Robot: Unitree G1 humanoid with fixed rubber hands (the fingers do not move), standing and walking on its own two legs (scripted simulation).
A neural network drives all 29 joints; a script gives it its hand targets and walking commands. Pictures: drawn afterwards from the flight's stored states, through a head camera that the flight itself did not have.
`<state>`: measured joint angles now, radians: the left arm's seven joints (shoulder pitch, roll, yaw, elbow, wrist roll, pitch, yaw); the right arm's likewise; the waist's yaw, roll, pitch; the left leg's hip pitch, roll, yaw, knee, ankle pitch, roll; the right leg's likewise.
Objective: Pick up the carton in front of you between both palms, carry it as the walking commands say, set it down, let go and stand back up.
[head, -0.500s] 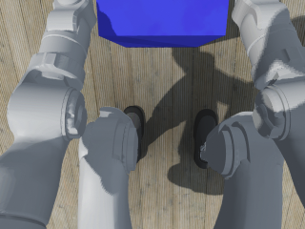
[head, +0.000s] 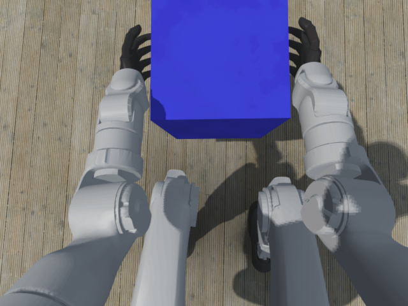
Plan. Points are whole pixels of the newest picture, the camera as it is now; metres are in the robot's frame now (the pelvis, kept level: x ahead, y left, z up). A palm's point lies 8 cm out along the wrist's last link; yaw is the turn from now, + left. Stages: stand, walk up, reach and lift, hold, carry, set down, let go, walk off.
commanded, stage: reach and lift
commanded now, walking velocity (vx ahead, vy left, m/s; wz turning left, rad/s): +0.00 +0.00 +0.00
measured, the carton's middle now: (218, 82) +0.51 +0.04 -0.14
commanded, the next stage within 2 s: none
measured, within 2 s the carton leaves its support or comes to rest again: neither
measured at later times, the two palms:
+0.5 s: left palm (101, 46) +0.47 +0.18 +0.07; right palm (363, 42) +0.48 -0.12 +0.08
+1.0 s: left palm out of the picture +0.42 +0.17 +0.23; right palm out of the picture +0.44 -0.13 +0.24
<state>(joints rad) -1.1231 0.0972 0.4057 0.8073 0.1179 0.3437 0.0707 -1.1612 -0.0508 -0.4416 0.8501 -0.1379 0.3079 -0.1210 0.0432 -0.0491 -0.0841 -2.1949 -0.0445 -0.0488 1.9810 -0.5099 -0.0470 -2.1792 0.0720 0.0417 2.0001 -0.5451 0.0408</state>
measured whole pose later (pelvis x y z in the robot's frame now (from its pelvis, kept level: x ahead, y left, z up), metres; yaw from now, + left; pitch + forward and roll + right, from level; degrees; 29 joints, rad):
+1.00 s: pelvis +0.07 +0.00 +0.26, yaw +1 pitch +23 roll +0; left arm -0.50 -0.10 0.35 0.57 0.20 0.38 0.03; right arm -0.51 0.12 -0.37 0.59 -0.19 0.34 -0.06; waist 0.02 -0.02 -0.21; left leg -1.07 -0.03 -0.06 1.09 -0.41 -0.02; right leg -1.06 0.05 0.07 1.10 -0.44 0.02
